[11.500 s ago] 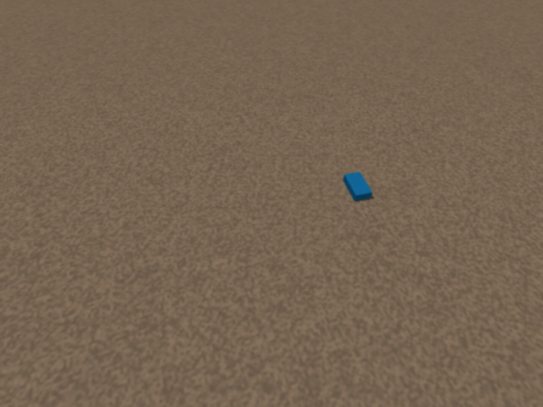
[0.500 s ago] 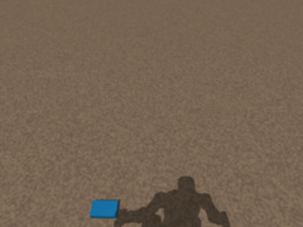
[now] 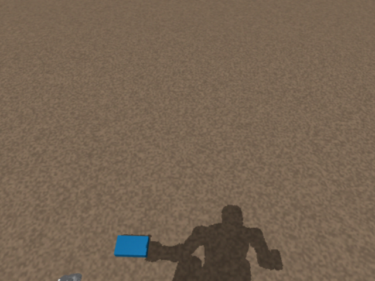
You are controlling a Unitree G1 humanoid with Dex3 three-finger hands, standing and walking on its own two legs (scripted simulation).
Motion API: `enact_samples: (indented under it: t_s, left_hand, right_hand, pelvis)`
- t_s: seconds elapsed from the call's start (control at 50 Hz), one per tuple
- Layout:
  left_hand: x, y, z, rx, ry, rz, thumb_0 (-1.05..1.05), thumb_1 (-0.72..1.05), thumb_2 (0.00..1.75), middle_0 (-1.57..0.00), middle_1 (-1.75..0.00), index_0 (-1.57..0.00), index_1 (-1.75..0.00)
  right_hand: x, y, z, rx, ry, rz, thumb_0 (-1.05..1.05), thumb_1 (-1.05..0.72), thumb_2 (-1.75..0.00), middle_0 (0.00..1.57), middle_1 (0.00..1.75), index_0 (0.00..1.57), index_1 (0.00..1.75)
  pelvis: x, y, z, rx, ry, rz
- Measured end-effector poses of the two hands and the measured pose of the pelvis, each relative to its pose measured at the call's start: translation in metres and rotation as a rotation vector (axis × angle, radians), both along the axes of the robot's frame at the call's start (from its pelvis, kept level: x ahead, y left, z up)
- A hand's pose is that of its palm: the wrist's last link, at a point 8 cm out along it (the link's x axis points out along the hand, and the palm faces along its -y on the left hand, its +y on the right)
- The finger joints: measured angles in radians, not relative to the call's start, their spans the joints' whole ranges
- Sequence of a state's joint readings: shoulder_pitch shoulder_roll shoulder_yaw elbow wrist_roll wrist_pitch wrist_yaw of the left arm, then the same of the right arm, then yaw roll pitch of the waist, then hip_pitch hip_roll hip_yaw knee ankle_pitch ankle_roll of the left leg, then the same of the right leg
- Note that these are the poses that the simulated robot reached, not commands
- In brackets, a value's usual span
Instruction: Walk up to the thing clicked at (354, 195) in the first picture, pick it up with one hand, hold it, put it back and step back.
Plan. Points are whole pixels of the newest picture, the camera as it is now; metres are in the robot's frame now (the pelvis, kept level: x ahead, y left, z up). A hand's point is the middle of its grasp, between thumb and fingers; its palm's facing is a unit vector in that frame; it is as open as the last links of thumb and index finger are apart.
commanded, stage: rise first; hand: left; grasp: from above
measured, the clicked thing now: (132, 246) +0.39 +0.30 -0.76
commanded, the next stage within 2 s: none
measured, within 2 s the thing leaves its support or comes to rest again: neither
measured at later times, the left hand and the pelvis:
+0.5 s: hand out of the picture +0.13 +0.27 -0.22, palm faces -0.15 -0.89 -0.43, open 13.7 cm; pelvis -0.01 +0.01 -0.07, yaw +0 degrees
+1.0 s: hand out of the picture +0.16 +0.31 -0.34, palm faces -0.39 -0.68 -0.62, open 14.1 cm; pelvis -0.04 +0.00 -0.20, yaw -1 degrees
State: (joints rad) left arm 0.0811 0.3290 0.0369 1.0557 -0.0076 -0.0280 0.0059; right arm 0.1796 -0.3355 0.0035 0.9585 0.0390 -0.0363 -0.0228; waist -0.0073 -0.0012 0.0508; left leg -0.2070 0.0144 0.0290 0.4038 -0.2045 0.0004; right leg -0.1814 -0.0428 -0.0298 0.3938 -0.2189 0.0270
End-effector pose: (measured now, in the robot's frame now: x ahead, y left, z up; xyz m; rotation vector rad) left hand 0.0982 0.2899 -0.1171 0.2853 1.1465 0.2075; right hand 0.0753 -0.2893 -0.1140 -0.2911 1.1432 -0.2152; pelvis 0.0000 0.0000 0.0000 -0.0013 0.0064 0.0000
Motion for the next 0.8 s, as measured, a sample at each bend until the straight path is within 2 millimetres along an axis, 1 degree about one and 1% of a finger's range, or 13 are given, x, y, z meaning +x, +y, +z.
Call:
enact_samples:
  t_s: [0.1, 0.16, 0.24, 0.32, 0.42, 0.5, 0.58, 0.72, 0.8]
  left_hand:
    - [0.04, 0.002, -0.011, -0.002, -0.036, -0.036, 0.01, 0.62, 0.91, -0.2, -0.55, -0.2, -0.55]
    - [0.052, 0.005, -0.013, 0.019, -0.052, -0.076, 0.0, 0.43, 0.92, -0.17, -0.7, -0.18, -0.69]
    - [0.052, 0.007, -0.02, 0.045, -0.01, -0.113, 0.0, 0.16, 0.94, -0.13, -0.86, -0.14, -0.85]
    - [0.045, 0.012, -0.034, 0.068, 0.011, -0.123, 0.0, -0.11, 0.96, -0.09, -0.97, -0.11, -0.96]
    - [0.034, 0.018, -0.052, 0.094, 0.002, -0.152, 0.0, -0.33, 0.99, -0.07, -1.03, -0.08, -1.03]
    - [0.028, 0.02, -0.062, 0.114, -0.005, -0.178, 0.0, -0.44, 1.0, -0.07, -1.05, -0.07, -1.05]
    - [0.024, 0.022, -0.07, 0.134, -0.002, -0.2, 0.0, -0.5, 1.01, -0.08, -1.05, -0.07, -1.06]
    - [0.022, 0.024, -0.085, 0.168, 0.0, -0.238, -0.01, -0.54, 1.01, -0.09, -1.05, -0.08, -1.06]
    - [0.027, 0.029, -0.101, 0.203, -0.002, -0.282, -0.01, -0.55, 0.99, -0.09, -1.04, -0.09, -1.05]
  right_hand:
    - [0.003, 0.016, -0.007, 0.027, -0.057, 0.006, 0.01, -0.91, -0.9, 0.2, 0.29, 0.21, 0.3]
    - [0.001, 0.023, -0.01, 0.043, -0.08, -0.009, 0.01, -0.91, -0.9, 0.2, 0.29, 0.21, 0.3]
    - [0.0, 0.028, -0.016, 0.057, -0.105, -0.017, 0.01, -0.89, -0.89, 0.2, 0.29, 0.21, 0.3]
    - [0.007, 0.029, -0.024, 0.052, -0.144, -0.001, 0.01, -0.88, -0.89, 0.2, 0.3, 0.21, 0.3]
    - [0.023, 0.028, -0.036, 0.027, -0.195, 0.028, 0.01, -0.87, -0.89, 0.2, 0.3, 0.21, 0.3]
    - [0.038, 0.031, -0.046, 0.017, -0.234, 0.055, 0.01, -0.87, -0.89, 0.2, 0.29, 0.21, 0.3]
    - [0.053, 0.037, -0.054, 0.018, -0.278, 0.082, 0.01, -0.88, -0.89, 0.2, 0.29, 0.21, 0.3]
    - [0.073, 0.047, -0.071, 0.033, -0.341, 0.125, 0.01, -0.9, -0.9, 0.2, 0.3, 0.21, 0.3]
    - [0.08, 0.049, -0.087, 0.039, -0.359, 0.152, 0.01, -0.9, -0.9, 0.2, 0.3, 0.21, 0.3]
  pelvis:
    - [-0.009, -0.003, -0.012, -0.004, 0.081, -0.002]
    - [-0.009, -0.003, -0.018, -0.005, 0.106, -0.007]
    - [-0.008, -0.001, -0.025, -0.008, 0.137, -0.007]
    - [-0.01, 0.001, -0.039, -0.013, 0.175, -0.009]
    - [-0.012, 0.004, -0.06, -0.02, 0.222, -0.007]
    - [-0.014, 0.005, -0.074, -0.027, 0.253, -0.005]
    - [-0.016, 0.006, -0.086, -0.033, 0.281, -0.003]
    - [-0.019, 0.006, -0.108, -0.04, 0.334, -0.001]
    - [-0.022, 0.005, -0.125, -0.042, 0.369, 0.002]
